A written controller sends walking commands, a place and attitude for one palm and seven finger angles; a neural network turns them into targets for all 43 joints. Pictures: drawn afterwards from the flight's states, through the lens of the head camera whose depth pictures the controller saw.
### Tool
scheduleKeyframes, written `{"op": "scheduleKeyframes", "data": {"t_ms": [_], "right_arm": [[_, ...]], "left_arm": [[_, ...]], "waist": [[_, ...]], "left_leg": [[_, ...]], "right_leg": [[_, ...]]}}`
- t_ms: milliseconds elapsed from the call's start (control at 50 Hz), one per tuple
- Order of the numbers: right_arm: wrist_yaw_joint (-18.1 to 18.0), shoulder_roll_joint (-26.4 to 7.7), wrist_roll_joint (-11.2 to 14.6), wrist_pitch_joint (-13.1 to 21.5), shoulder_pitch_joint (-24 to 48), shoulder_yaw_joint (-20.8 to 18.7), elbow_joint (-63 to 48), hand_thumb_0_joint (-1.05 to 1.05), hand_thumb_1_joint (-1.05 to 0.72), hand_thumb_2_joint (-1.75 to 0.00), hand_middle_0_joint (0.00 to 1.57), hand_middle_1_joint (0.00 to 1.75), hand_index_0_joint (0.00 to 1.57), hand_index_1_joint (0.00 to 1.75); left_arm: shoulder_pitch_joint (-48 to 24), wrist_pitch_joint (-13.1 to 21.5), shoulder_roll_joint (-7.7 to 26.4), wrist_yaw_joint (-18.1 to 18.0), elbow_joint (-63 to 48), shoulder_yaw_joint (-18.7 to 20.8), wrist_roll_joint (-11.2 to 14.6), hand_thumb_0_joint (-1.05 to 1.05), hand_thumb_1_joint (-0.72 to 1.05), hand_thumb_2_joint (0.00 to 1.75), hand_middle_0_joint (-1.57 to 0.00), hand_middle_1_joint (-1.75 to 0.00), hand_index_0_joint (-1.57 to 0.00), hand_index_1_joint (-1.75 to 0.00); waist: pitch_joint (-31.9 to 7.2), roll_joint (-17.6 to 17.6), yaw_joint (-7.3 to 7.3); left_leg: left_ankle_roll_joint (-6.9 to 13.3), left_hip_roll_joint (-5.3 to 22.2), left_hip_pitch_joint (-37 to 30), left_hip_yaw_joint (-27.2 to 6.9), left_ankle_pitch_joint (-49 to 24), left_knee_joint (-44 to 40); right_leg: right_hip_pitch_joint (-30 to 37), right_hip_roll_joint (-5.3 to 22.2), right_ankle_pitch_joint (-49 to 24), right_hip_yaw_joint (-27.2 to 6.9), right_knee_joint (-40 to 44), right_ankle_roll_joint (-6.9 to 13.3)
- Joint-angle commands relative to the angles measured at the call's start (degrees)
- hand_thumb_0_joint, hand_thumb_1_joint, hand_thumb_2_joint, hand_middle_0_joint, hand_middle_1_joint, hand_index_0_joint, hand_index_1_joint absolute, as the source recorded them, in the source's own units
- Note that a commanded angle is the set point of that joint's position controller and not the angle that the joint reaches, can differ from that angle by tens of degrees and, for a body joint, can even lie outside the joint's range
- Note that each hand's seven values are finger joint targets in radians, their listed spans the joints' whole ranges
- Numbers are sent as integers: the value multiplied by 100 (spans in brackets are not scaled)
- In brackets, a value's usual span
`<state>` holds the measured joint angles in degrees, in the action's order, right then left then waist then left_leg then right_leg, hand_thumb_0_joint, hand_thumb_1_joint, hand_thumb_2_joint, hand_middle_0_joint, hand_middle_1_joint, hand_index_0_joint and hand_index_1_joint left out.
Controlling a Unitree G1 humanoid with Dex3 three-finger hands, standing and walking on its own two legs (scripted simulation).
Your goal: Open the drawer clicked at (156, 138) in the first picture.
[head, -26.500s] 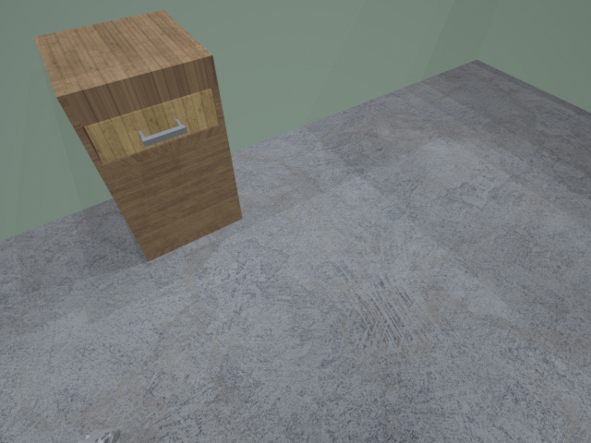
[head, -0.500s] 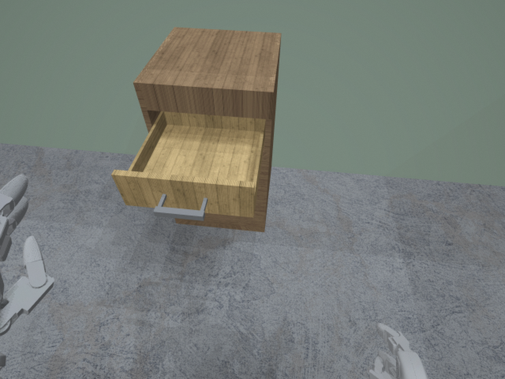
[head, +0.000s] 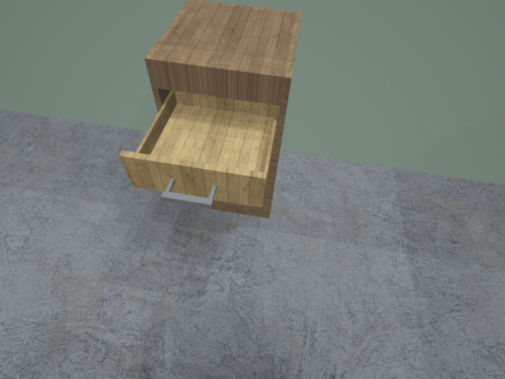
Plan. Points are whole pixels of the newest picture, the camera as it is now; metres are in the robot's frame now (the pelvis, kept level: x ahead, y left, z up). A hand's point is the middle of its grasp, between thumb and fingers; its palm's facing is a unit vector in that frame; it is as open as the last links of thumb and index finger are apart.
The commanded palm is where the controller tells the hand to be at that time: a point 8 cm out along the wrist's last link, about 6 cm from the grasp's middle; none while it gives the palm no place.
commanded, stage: let the arm hang, fingers relaxed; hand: left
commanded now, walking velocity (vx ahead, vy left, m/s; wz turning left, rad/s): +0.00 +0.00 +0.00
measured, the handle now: (190, 193) +0.56 +0.20 -0.19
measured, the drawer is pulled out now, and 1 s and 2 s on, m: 0.30 0.30 0.30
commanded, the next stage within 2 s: look to check the result in 0.68 s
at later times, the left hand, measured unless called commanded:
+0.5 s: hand out of the picture -0.01 +0.16 -0.18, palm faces +0.02 -0.98 -0.18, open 7.3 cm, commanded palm none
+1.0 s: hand out of the picture -0.01 +0.16 -0.17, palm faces +0.03 -0.99 -0.17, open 7.4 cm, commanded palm none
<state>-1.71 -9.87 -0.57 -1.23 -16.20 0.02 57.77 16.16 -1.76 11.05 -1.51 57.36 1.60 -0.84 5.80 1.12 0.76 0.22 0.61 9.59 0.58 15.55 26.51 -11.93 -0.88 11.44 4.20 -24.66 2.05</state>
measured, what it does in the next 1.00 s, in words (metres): stands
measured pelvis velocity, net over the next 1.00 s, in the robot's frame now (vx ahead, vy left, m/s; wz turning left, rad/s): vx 0.01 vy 0.00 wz -0.02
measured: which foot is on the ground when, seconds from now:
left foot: down 0.00-1.00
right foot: down 0.00-1.00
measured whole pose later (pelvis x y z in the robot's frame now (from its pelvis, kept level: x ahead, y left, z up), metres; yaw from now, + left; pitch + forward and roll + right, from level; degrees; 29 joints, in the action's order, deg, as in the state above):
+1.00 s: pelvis +0.01 +0.00 +0.00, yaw -1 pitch -2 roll +0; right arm -2.8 -5.5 -0.3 0.4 -19.4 -0.2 64.4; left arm 17.3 0.2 5.9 -2.3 65.7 0.7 -0.7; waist 3.6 -0.7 -0.1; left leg 0.4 0.3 7.1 1.8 15.1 23.9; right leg -10.7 -0.7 11.6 3.0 -23.9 1.8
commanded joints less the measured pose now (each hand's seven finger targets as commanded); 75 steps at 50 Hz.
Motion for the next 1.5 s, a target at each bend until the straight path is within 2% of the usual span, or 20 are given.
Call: {"op": "scheduleKeyframes", "data": {"t_ms": [0,80,400,480,600,620,800,820,920,980,1000,1060,1080,1100,1200,1280,1300,1420,1480], "right_arm": [[-61,-450,9,153,-378,-63,-45,0,-90,-90,20,30,20,30],[-74,-406,30,134,-529,-42,208,0,-90,-90,20,30,20,30],[-93,16,-2,147,-900,-56,577,0,-90,-90,20,30,20,30],[-109,37,7,158,-892,-69,569,0,-90,-90,20,30,20,30],[-119,97,1,172,-955,-83,569,0,-90,-90,20,30,20,30],[-120,92,2,178,-947,-85,575,0,-90,-90,20,30,20,30],[-135,75,11,182,-947,-81,607,0,-90,-90,20,30,20,30],[-137,67,13,192,-946,-78,615,0,-90,-90,20,30,20,30],[-140,78,13,186,-947,-74,620,0,-90,-90,20,30,20,30],[-143,20,27,189,-912,-83,597,0,-90,-90,20,30,20,30],[-147,46,11,193,-936,-81,611,0,-90,-90,20,30,20,30],[-146,45,14,203,-938,-80,613,0,-90,-90,20,30,20,30],[-150,31,22,202,-892,-93,598,0,-90,-90,20,30,20,30],[-146,63,17,202,-920,-82,614,0,-90,-90,20,30,20,30],[-151,71,13,193,-889,-83,623,0,-90,-90,20,30,20,30],[-143,45,24,183,-853,-91,621,0,-90,-90,20,30,20,30],[-142,61,17,179,-879,-88,637,0,-90,-90,20,30,20,30],[-149,66,15,191,-884,-88,655,0,-90,-90,20,30,20,30],[-151,41,29,182,-823,-101,648,0,-90,-90,20,30,20,30]], "left_arm": [[186,168,480,6,92,48,22,0,90,90,-20,-30,-20,-30],[291,164,446,-14,409,-2,27,0,90,90,-20,-30,-20,-30],[474,180,162,-69,661,23,12,0,90,90,-20,-30,-20,-30],[548,189,93,-77,672,21,9,0,90,90,-20,-30,-20,-30],[547,203,48,-74,665,38,12,0,90,90,-20,-30,-20,-30],[566,208,25,-74,657,34,13,0,90,90,-20,-30,-20,-30],[605,226,15,-88,710,20,24,0,90,90,-20,-30,-20,-30],[609,226,14,-86,709,21,22,0,90,90,-20,-30,-20,-30],[578,212,17,-86,730,27,20,0,90,90,-20,-30,-20,-30],[621,220,3,-88,728,20,21,0,90,90,-20,-30,-20,-30],[595,217,-15,-89,733,21,25,0,90,90,-20,-30,-20,-30],[571,223,6,-86,724,26,27,0,90,90,-20,-30,-20,-30],[605,226,-14,-91,730,31,17,0,90,90,-20,-30,-20,-30],[565,227,21,-89,726,32,20,0,90,90,-20,-30,-20,-30],[559,228,-6,-93,724,29,24,0,90,90,-20,-30,-20,-30],[574,234,23,-95,716,31,25,0,90,90,-20,-30,-20,-30],[544,230,32,-92,717,28,28,0,90,90,-20,-30,-20,-30],[540,249,42,-94,702,38,32,0,90,90,-20,-30,-20,-30],[581,256,42,-100,718,29,31,0,90,90,-20,-30,-20,-30]], "waist": [[-505,-332,-62],[-198,-54,-56],[210,-88,-66],[203,-287,-61],[101,-84,-83],[56,-189,-80],[32,-148,-95],[-7,-253,-93],[140,-251,-91],[82,-126,-83],[53,-218,-92],[24,-142,-94],[-2,-224,-82],[9,-125,-91],[71,-185,-87],[70,-69,-76],[79,-154,-82],[-83,-144,-90],[-8,-121,-79]], "left_leg": [[234,496,97,-427,-882,-643],[226,480,133,-406,-742,-705],[248,411,381,-347,-213,-787],[236,412,334,-350,-253,-763],[249,438,283,-351,-393,-750],[245,429,256,-335,-447,-745],[226,458,132,-328,-631,-728],[222,451,112,-316,-719,-727],[223,469,186,-330,-594,-789],[215,477,91,-326,-653,-751],[227,479,98,-333,-662,-766],[217,470,96,-321,-730,-766],[215,479,5,-307,-800,-743],[222,488,47,-312,-788,-751],[214,471,48,-300,-796,-741],[197,468,30,-298,-745,-748],[199,461,67,-272,-706,-739],[182,452,-5,-264,-908,-714],[168,462,-67,-243,-920,-696]], "right_leg": [[505,611,-565,-661,520,107],[341,598,-373,-660,598,108],[21,580,240,-676,680,100],[-69,539,146,-703,629,108],[38,561,-7,-672,615,107],[62,562,-72,-694,608,110],[98,569,-246,-664,599,117],[141,567,-356,-685,575,115],[85,556,-213,-659,599,106],[39,535,-256,-667,574,101],[93,552,-266,-650,574,103],[147,554,-365,-667,562,105],[85,549,-416,-658,545,104],[142,567,-426,-638,559,103],[120,563,-452,-656,573,109],[108,552,-400,-665,593,104],[146,573,-364,-656,623,102],[311,583,-681,-677,587,116],[194,588,-722,-658,597,116]]}}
